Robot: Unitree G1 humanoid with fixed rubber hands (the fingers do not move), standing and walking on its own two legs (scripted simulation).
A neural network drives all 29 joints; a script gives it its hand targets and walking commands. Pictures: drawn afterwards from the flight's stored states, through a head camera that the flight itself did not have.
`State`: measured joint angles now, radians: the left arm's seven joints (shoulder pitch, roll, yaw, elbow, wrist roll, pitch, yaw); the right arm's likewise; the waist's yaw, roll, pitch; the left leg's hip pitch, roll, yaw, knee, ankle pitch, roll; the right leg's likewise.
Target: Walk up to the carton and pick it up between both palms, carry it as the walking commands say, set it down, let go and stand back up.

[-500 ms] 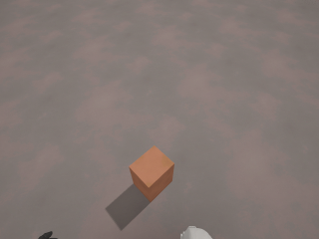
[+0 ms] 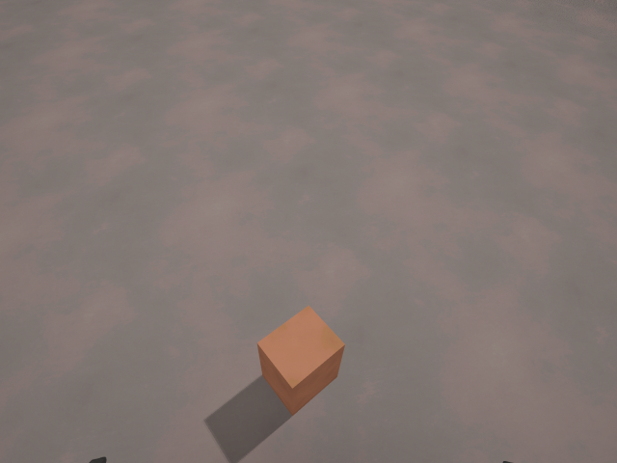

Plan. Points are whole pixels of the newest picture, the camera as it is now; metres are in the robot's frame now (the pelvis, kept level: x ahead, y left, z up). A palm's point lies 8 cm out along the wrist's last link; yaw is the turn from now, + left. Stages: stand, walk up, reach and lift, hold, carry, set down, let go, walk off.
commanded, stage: walk up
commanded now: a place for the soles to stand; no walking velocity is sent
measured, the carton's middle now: (300, 361) +0.51 +0.00 -0.64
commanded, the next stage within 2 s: none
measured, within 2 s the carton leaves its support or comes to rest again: neither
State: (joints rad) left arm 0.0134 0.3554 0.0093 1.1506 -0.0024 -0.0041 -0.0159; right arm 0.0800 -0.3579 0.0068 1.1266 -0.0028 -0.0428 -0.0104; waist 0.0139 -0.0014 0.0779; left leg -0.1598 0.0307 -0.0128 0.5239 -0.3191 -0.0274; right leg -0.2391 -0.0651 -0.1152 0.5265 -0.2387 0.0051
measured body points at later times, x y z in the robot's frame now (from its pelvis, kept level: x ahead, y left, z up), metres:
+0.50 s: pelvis +0.01 -0.06 -0.02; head +0.06 -0.03 +0.43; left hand +0.15 +0.29 -0.12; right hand +0.04 -0.40 -0.11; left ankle -0.02 +0.14 -0.73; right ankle +0.10 -0.22 -0.71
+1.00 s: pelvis +0.08 -0.21 -0.05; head +0.09 -0.16 +0.40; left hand +0.06 +0.13 -0.18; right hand +0.23 -0.54 -0.10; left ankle +0.10 -0.06 -0.73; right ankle +0.17 -0.34 -0.69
